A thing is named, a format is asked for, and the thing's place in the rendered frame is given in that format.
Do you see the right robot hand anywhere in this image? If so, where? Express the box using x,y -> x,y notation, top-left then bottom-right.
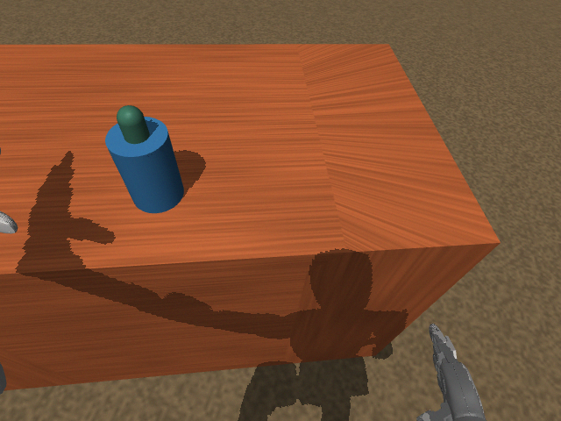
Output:
416,324 -> 486,421

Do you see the left robot hand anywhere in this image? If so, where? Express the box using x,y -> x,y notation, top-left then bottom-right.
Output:
0,148 -> 18,233

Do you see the bottle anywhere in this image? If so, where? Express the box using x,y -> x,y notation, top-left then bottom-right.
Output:
105,105 -> 184,213

